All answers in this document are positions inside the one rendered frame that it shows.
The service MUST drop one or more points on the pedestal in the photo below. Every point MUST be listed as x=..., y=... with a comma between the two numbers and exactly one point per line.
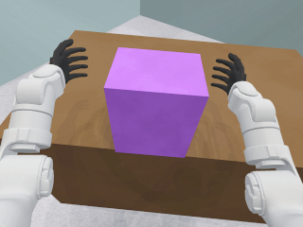
x=210, y=181

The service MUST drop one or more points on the left robot hand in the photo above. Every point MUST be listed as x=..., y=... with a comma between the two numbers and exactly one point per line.
x=60, y=59

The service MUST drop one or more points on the robot left upper arm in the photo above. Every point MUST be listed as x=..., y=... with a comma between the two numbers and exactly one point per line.
x=24, y=180

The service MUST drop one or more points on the right robot hand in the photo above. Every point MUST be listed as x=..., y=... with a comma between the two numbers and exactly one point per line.
x=236, y=72

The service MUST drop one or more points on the robot right forearm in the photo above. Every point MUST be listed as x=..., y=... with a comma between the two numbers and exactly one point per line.
x=264, y=146

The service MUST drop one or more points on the carton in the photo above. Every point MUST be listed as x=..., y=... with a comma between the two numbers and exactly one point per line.
x=155, y=100

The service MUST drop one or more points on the robot right upper arm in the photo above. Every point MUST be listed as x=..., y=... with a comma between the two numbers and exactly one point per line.
x=276, y=195

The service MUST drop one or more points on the robot left forearm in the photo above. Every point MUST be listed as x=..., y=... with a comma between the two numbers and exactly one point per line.
x=32, y=112

